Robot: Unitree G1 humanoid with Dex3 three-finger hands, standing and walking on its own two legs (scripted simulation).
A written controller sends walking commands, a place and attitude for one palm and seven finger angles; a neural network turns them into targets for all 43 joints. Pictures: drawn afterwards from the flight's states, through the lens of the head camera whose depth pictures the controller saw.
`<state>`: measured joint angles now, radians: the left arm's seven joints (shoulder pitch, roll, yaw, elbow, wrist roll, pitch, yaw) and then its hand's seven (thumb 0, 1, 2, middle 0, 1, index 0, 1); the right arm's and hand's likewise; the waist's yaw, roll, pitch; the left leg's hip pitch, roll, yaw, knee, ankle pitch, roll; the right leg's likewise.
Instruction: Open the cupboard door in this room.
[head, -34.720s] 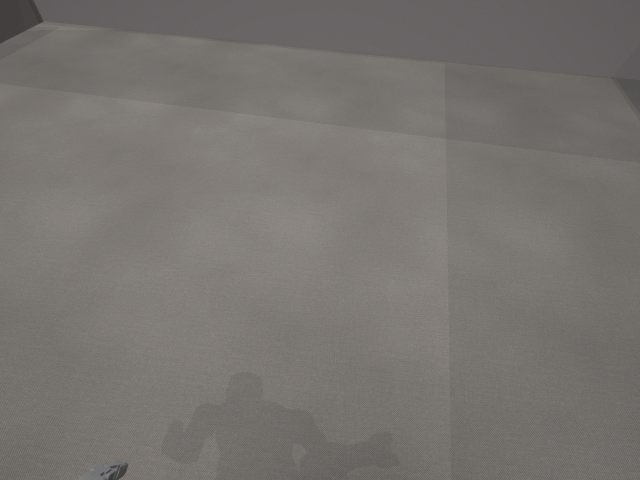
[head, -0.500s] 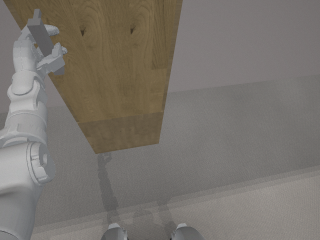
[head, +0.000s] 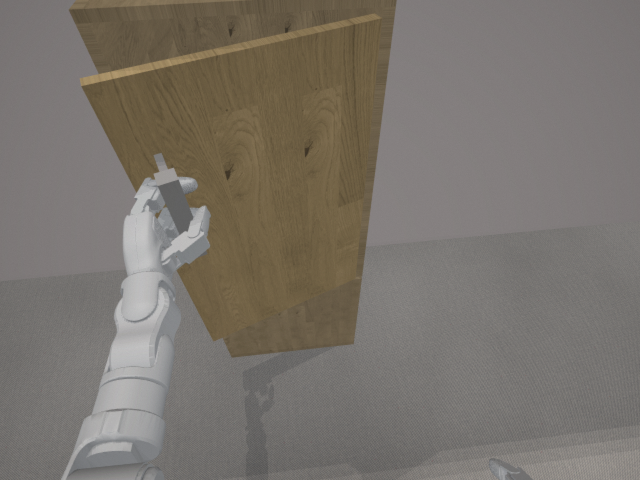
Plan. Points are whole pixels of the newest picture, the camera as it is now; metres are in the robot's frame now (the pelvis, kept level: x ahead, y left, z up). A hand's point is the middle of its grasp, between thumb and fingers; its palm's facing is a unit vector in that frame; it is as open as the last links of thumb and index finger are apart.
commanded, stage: pull the door open along its arc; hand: left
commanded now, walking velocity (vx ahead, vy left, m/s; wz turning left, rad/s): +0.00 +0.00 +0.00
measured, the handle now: (179, 207) +0.44 +0.19 +0.11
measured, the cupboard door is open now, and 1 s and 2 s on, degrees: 21 44 48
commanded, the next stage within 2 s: open thumb and fingers to let go in 0.48 s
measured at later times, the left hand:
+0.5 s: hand (294, 298) +0.30 +0.03 +0.11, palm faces +0.34 -0.94 -0.04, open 6.3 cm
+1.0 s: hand (274, 283) +0.32 +0.05 +0.11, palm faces +0.45 -0.89 -0.03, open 10.6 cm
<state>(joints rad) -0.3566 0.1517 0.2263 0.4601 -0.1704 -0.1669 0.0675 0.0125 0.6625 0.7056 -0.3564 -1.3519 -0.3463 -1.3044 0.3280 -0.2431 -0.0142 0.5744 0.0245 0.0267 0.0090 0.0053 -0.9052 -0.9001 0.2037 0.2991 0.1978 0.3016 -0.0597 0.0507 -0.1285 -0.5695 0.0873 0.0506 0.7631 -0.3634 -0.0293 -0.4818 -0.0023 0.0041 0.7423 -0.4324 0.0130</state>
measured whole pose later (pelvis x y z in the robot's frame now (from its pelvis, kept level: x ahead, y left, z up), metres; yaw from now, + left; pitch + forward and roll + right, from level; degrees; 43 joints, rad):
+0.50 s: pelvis +0.00 -0.03 +0.01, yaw +4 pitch +1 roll +0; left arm 0.02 -0.09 -0.30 0.00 0.03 0.10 0.60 0.01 0.65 0.70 -0.33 -1.32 -0.35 -1.34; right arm 0.15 -0.17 0.01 0.59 -0.04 0.09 0.04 0.01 -0.90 -0.90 0.20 0.30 0.20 0.30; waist -0.02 0.06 -0.07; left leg -0.36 0.07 -0.03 0.68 -0.33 -0.06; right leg -0.25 -0.01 -0.08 0.69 -0.45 -0.03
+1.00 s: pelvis -0.02 -0.03 +0.00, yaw +5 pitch +2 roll +0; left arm -0.19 -0.14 -0.20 0.22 0.05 0.02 0.65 0.01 0.00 0.51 -0.34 -1.26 -0.33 -1.26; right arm 0.17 -0.18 -0.01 0.66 -0.05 0.07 0.00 0.01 -0.90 -0.90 0.20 0.30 0.20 0.30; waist 0.00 0.05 -0.07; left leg -0.44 0.06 -0.03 0.71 -0.31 -0.06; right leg -0.34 -0.02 -0.08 0.73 -0.44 -0.02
